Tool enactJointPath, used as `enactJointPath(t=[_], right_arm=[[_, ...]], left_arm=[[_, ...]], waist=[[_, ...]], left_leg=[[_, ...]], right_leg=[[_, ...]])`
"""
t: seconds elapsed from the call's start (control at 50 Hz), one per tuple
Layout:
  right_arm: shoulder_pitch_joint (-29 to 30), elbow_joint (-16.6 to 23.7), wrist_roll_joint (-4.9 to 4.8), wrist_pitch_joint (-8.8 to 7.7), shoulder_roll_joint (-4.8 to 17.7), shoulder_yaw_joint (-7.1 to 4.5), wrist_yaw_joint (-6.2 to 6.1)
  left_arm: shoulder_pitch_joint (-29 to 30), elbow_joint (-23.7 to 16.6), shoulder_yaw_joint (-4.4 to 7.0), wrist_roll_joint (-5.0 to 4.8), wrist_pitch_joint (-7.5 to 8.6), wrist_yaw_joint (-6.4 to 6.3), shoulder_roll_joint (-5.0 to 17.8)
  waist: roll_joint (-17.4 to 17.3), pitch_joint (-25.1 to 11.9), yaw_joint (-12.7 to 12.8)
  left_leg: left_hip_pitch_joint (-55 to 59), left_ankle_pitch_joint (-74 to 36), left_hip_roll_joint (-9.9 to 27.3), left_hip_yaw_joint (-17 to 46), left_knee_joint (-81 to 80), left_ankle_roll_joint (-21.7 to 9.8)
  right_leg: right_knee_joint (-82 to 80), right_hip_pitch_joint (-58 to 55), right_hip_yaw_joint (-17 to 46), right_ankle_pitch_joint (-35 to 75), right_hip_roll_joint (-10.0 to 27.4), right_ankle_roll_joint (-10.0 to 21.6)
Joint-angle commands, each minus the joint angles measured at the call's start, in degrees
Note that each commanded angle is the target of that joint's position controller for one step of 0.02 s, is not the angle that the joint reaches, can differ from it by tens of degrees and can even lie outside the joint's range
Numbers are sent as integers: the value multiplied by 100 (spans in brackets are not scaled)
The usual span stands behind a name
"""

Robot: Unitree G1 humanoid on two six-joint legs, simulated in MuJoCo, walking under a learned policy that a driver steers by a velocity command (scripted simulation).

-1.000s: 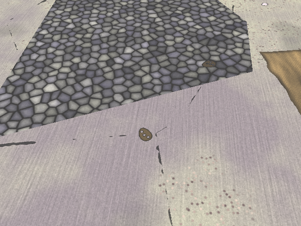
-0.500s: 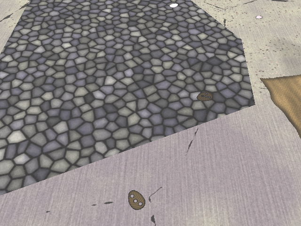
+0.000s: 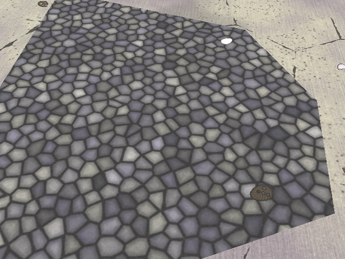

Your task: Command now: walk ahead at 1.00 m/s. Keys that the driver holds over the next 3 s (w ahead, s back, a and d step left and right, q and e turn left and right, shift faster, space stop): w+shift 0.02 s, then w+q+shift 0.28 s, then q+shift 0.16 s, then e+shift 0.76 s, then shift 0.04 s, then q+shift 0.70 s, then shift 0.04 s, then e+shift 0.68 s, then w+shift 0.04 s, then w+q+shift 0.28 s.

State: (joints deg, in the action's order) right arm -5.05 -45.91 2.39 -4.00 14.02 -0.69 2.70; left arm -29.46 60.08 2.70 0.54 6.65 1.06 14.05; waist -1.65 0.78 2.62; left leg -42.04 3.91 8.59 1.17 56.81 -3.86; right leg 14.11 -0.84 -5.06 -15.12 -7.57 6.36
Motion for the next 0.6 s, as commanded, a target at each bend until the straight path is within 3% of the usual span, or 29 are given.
enactJointPath(t=[0.02, 0.06, 0.12, 0.14, 0.18, 0.2, 0.22, 0.24, 0.26, 0.28, 0.3, 0.34, 0.36, 0.4, 0.42, 0.44, 0.46, 0.48, 0.52, 0.54, 0.56, 0.58, 0.6], right_arm=[[837, 567, -62, -87, 65, 133, 110], [1029, 575, -160, -85, 155, 135, 101], [795, 480, -122, -91, 456, 46, 39], [377, 377, -110, -81, 589, -12, 0], [-1697, -258, -115, -47, 979, -222, -93], [-2700, -503, -60, 10, 1233, -387, -167], [-2468, -516, 4, 110, 1810, -589, -213], [-2250, -463, -63, 149, 1742, -638, -171], [-1923, -414, -78, 121, 1408, -605, -201], [-1790, -522, -119, 103, 1049, -541, -204], [-1666, -571, -127, 72, 861, -485, -234], [-1491, -536, -196, -25, 774, -402, -297], [-1510, -510, -254, -84, 868, -409, -286], [-1494, -444, -258, -134, 1150, -465, -253], [-1504, -431, -268, -103, 1171, -491, -234], [-1369, -182, -564, -123, 714, -412, -301], [-1599, -251, -582, -81, 962, -466, -342], [-1937, -373, -534, -34, 1113, -502, -404], [-2466, -603, -428, 15, 855, -433, -510], [-2492, -649, -377, 31, 705, -396, -555], [-2224, -596, -329, 52, 632, -372, -591], [-1737, -409, -228, 59, 624, -343, -588], [-2393, -397, -65, 83, 110, -190, -532]], left_arm=[[205, -399, 31, -107, 225, 5, 524], [-34, -304, 53, -110, 249, -32, 744], [-131, -286, 67, 45, 134, -179, 980], [-94, -297, 89, 127, 47, -258, 1073], [335, -435, 162, 243, -132, -364, 1247], [590, -545, 179, 267, -148, -361, 1244], [149, -895, 2, 73, -1, -176, 314], [353, -1165, -21, -57, 117, -143, 612], [1117, -1382, -46, 7, 201, -164, 764], [1357, -1493, -70, 69, 256, -148, 737], [1630, -1607, -92, 170, 201, -136, 615], [1569, -1750, -140, 339, -44, -93, 523], [1617, -1857, -154, 339, -128, -83, 494], [2127, -2184, -223, 281, -172, -70, 400], [2359, -2306, -267, 236, -170, -66, 340], [2969, -2497, -193, -74, 87, -139, 338], [3138, -2597, -197, -89, 176, -166, 289], [3115, -2585, -149, -97, 212, -166, 327], [3096, -2627, -69, -85, 218, -147, 443], [2887, -2614, -30, -14, 210, -136, 513], [2367, -2475, 20, 53, 223, -104, 590], [1295, -2129, 88, 112, 244, -77, 748], [538, -1830, 55, 269, 216, -13, 996]], waist=[[194, 957, -94], [276, 844, 12], [738, 278, -197], [945, -58, -457], [1093, -1025, -1474], [938, -1354, -1917], [-1350, -1645, -947], [-919, -2241, -981], [-33, -1331, -985], [532, -648, -717], [776, -181, -456], [707, 287, -2], [672, 351, 71], [434, 493, 65], [281, 426, -1], [439, 280, -260], [291, 31, -374], [43, -208, -505], [-393, -425, -658], [-620, -567, -511], [-741, -738, -105], [-774, -1103, 484], [831, -2120, 313]], left_leg=[[1020, -1226, -254, -751, -1651, -4], [1130, -1677, -508, -958, -2230, -192], [1338, -973, -1162, -1192, -2472, -450], [1782, -613, -1382, -1201, -2422, -532], [3688, -134, -1530, -1007, -2475, -813], [4882, 711, -1129, -391, -2420, -1024], [6710, 492, 473, 2657, -2627, -1895], [7385, 1468, 890, 4624, -3704, -2555], [6698, 1465, 713, 4050, -4021, -2245], [5594, 1079, 496, 3465, -4218, -1946], [4643, 581, 133, 2876, -4325, -1680], [3422, -1554, -143, 2299, -4288, -1632], [3049, -2410, -235, 2020, -4296, -1589], [2265, -3952, -704, 1475, -4210, -1354], [2066, -4270, -980, 1210, -4050, -1123], [1667, -3232, -1191, 1384, -3904, -818], [1724, -2767, -1284, 1490, -3792, -544], [2047, -2453, -1183, 1472, -3707, -356], [2747, -2284, -1116, 1422, -3188, -97], [3078, -2580, -1087, 1414, -2747, 26], [3228, -2901, -1130, 1249, -2044, 207], [3016, -2592, -1260, 1013, -713, 394], [1665, 2459, -1819, 716, 2096, 756]], right_leg=[[-1441, 1637, 657, 2606, 1237, 337], [-1649, 681, 330, 3674, 1390, 167], [-673, -869, -190, 6778, 1639, -146], [106, -1084, -293, 7552, 1748, -240], [2836, -719, -413, 7784, 1852, -307], [4801, 343, -435, 6349, 1611, -239], [7263, 3138, -193, -202, 482, -610], [8164, 4581, 898, -863, 362, -572], [7716, 4998, 1126, -366, 816, -426], [7003, 4747, 1070, -160, 1048, -374], [6540, 4390, 1034, -202, 1209, -429], [6039, 3858, 914, -458, 1276, -731], [5547, 3675, 820, -587, 1297, -862], [4308, 3153, 408, -131, 1052, -989], [3601, 2787, 254, 431, 868, -975], [2688, 2373, 422, 899, 472, -1003], [1921, 1910, 370, 1535, 170, -1003], [1475, 1649, 298, 2335, 64, -990], [1113, 1365, 377, 3457, 50, -824], [1050, 1158, 375, 3695, 20, -707], [828, 729, 306, 4020, 81, -580], [773, -137, 510, 4599, 497, -354], [1815, -1996, 2456, 7652, 2360, 839]])
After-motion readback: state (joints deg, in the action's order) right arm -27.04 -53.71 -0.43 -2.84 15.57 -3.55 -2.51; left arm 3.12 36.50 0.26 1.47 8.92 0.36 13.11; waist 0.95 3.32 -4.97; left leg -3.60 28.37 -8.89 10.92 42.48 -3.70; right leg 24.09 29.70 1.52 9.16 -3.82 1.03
